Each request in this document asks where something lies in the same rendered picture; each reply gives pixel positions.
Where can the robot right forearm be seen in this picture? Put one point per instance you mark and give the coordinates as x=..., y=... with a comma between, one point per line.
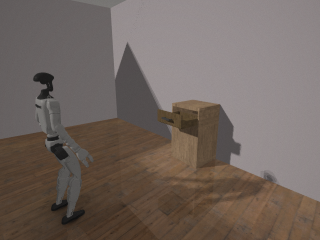
x=66, y=138

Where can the robot shin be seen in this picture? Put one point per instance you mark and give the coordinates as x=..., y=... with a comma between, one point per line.
x=72, y=195
x=61, y=186

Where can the left robot upper arm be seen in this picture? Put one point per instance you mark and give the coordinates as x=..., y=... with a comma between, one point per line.
x=36, y=115

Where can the cabinet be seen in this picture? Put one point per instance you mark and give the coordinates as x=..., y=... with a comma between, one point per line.
x=196, y=145

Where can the handle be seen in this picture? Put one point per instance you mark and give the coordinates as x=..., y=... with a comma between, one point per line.
x=164, y=118

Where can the drawer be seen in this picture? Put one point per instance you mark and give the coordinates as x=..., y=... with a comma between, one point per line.
x=179, y=120

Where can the right robot upper arm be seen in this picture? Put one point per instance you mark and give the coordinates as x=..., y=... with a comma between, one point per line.
x=53, y=106

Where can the robot right hand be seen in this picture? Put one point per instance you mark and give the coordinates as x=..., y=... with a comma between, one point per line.
x=82, y=154

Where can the left robot shin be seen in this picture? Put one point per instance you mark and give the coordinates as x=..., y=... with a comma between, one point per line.
x=61, y=186

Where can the right robot shin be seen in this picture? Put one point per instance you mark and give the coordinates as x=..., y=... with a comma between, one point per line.
x=72, y=195

